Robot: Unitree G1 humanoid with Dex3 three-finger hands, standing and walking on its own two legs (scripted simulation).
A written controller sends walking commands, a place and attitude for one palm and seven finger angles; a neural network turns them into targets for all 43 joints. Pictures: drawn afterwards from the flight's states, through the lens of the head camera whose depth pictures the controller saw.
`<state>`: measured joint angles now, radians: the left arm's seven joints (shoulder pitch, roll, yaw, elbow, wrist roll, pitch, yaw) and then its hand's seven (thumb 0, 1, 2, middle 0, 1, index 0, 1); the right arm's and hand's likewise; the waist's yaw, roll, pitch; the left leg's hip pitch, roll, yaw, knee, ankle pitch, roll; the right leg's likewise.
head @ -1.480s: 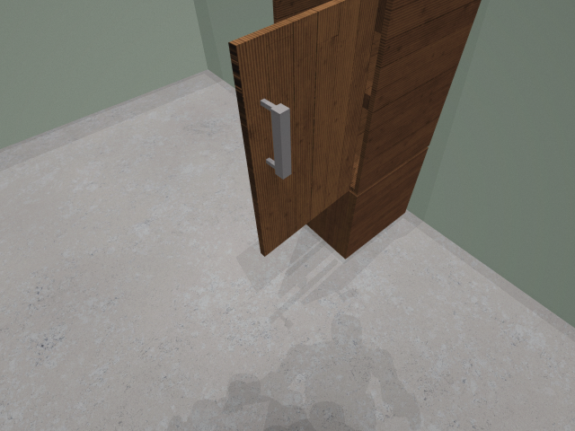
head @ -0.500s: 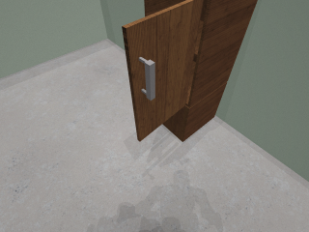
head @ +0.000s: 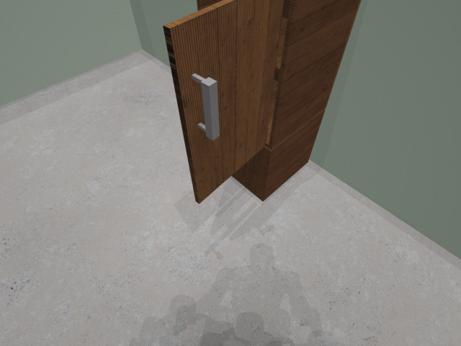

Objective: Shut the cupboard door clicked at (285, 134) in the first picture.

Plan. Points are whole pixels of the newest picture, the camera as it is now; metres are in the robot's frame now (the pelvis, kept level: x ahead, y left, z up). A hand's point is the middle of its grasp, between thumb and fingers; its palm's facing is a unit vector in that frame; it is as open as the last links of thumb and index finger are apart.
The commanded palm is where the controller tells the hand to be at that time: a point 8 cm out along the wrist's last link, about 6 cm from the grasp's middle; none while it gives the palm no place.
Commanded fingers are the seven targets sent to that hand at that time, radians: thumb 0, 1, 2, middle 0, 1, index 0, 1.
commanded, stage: walk around to get in front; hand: left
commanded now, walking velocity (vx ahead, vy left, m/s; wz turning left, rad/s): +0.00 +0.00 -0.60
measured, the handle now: (204, 107) +0.61 +0.11 +0.05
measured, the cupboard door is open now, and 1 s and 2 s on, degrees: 94 94 94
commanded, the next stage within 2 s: none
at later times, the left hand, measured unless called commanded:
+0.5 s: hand out of the picture +0.05 +0.16 -0.16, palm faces -0.19 -0.95 -0.26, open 7.4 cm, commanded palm none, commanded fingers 0.00 0.90 0.90 -0.20 -0.30 -0.20 -0.30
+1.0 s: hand (181, 320) +0.19 +0.12 -0.17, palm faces -0.51 -0.81 -0.29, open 7.4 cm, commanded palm none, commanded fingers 0.00 0.90 0.90 -0.20 -0.30 -0.20 -0.30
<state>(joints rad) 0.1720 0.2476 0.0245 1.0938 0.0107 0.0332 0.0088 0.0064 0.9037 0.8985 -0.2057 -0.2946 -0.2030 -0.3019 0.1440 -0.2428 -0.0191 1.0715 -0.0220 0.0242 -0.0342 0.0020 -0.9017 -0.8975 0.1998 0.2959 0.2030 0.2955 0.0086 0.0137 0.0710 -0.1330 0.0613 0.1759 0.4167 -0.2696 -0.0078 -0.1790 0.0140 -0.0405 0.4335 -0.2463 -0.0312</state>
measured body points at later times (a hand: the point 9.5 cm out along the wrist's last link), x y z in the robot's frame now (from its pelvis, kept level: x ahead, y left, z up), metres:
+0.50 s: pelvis -0.02 -0.03 +0.00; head +0.05 -0.05 +0.44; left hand +0.07 +0.21 -0.14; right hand +0.05 -0.31 -0.14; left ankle -0.01 +0.14 -0.68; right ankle -0.02 -0.12 -0.74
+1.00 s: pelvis -0.02 -0.02 -0.02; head +0.04 -0.06 +0.42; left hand +0.22 +0.17 -0.15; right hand -0.10 -0.28 -0.17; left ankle +0.02 +0.13 -0.72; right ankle -0.08 -0.12 -0.75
